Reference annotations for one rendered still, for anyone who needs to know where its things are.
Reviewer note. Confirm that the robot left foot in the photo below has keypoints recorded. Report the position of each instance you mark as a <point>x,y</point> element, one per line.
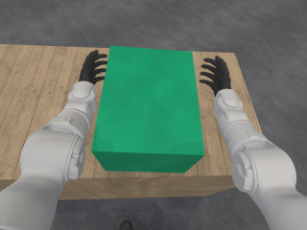
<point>126,225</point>

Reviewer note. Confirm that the left robot upper arm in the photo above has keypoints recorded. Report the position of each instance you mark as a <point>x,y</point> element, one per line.
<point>51,158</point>

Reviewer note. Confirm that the robot right hand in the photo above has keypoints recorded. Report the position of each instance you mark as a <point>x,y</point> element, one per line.
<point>221,78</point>

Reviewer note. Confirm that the robot right forearm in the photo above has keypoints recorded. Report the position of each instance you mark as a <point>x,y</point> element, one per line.
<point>238,132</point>

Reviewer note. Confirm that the robot left forearm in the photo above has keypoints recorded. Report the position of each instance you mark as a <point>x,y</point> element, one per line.
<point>76,117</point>

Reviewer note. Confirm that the carton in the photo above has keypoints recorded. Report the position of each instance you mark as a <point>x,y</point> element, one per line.
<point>149,116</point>

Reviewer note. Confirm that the robot left hand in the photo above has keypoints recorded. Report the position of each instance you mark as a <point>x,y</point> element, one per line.
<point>89,72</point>

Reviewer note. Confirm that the pedestal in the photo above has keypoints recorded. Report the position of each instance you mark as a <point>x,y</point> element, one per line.
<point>35,81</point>

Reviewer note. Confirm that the right robot upper arm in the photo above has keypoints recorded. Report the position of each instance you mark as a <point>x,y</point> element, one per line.
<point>267,175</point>

